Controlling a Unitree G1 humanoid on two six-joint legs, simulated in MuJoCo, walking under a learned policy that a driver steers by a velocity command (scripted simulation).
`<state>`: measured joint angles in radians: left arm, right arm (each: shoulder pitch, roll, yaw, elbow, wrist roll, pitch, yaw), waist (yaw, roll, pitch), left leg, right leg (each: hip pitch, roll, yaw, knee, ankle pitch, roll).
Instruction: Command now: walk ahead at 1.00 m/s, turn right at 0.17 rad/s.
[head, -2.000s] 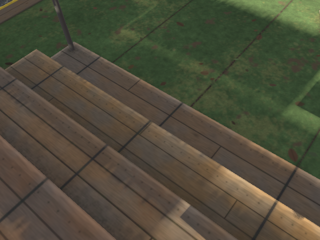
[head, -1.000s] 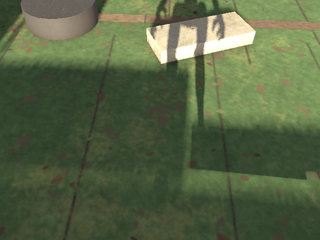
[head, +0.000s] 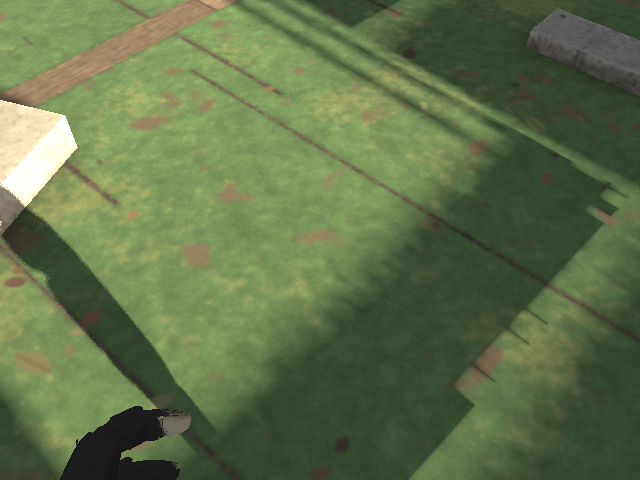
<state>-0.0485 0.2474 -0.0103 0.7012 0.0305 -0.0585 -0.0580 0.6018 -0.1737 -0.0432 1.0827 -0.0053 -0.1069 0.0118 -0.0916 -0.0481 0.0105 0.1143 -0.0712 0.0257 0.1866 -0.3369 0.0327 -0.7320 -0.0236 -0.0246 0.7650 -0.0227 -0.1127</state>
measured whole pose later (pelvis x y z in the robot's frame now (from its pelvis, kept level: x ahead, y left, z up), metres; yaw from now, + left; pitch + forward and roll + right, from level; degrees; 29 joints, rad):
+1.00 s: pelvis +0.91 +0.16 -0.02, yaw +44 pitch +2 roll -1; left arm 0.01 0.28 -0.02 0.58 0.05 -0.09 0.01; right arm 0.41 -0.38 -0.10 0.81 0.00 -0.06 0.01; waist -0.10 0.03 0.04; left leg -0.06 -0.15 -0.26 0.84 -0.50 0.13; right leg -0.53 -0.03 0.04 0.60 -0.12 0.04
